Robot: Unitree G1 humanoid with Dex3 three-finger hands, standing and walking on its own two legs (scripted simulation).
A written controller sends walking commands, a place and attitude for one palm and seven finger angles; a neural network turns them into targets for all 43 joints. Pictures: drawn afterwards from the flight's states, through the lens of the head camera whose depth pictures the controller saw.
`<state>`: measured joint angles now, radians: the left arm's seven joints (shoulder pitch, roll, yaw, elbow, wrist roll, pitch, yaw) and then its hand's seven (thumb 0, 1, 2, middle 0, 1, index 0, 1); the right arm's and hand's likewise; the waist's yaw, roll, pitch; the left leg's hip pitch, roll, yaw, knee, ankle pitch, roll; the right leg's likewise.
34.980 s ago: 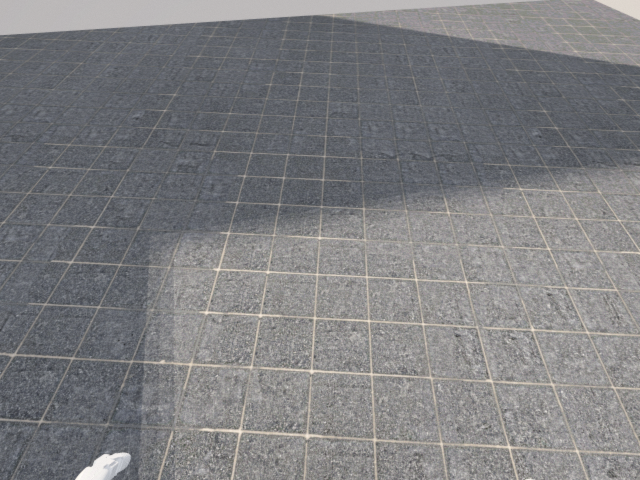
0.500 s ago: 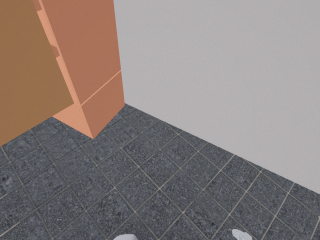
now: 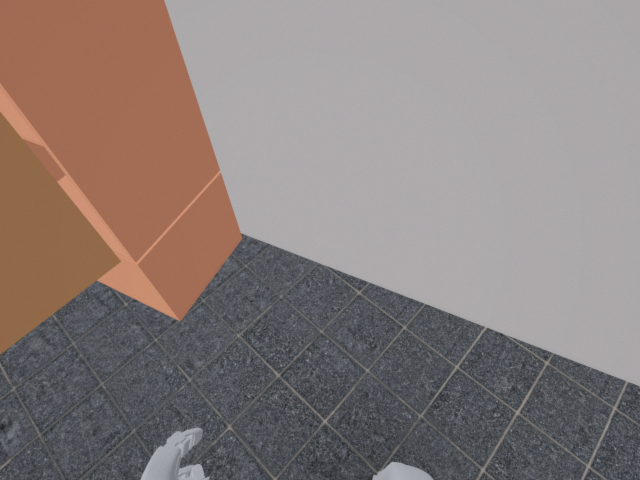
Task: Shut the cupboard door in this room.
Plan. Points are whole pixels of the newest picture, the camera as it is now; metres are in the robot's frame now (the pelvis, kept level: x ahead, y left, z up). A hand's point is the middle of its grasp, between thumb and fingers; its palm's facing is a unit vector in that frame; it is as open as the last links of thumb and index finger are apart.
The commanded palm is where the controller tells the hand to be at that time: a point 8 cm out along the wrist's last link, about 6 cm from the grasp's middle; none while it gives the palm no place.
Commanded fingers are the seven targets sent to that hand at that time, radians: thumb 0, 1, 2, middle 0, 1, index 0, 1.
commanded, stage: turn to face it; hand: left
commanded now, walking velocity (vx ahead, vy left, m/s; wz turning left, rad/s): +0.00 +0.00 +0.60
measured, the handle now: out of the picture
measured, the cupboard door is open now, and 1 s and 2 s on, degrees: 77 77 77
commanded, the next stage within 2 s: take the last steps up to it in 1.22 s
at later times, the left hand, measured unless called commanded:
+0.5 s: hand out of the picture -0.01 +0.27 -0.18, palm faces +0.32 -0.92 -0.23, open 7.4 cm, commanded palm none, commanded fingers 0.00 0.90 0.90 -0.20 -0.30 -0.20 -0.30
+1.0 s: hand out of the picture +0.04 +0.23 -0.12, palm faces +0.49 -0.81 -0.31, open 7.4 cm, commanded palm none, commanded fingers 0.00 0.90 0.90 -0.20 -0.30 -0.20 -0.30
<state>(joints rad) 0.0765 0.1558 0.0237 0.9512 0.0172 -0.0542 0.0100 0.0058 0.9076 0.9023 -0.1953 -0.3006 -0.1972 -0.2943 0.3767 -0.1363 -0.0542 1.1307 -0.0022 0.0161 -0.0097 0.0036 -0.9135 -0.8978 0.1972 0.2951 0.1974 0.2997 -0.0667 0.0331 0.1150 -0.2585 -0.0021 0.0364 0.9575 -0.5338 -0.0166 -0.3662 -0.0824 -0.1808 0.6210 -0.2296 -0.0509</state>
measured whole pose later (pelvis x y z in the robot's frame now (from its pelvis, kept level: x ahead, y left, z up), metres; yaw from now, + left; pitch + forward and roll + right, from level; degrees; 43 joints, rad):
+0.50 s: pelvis +0.01 +0.05 +0.01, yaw +16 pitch +0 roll -2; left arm 0.20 0.28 0.08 0.97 0.03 0.08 0.02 0.01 0.91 0.90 -0.20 -0.30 -0.20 -0.29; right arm 0.14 -0.22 -0.07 0.92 -0.02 0.02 0.01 0.00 -0.91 -0.90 0.19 0.29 0.19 0.30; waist 0.01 -0.05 0.08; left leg -0.31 0.02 0.06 0.63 -0.32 0.04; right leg -0.47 -0.14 -0.14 1.03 -0.48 0.08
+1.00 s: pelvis +0.02 -0.01 +0.01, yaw +33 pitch +0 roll +1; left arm 0.08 0.19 0.03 0.87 0.01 0.01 0.03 0.01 0.90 0.90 -0.20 -0.30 -0.20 -0.29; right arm 0.22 -0.25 -0.10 0.98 -0.01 0.07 0.01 0.01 -0.91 -0.90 0.20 0.30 0.20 0.30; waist -0.05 0.07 0.10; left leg -0.41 -0.09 -0.13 0.79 -0.42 -0.03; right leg -0.27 -0.03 -0.05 0.57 -0.29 -0.01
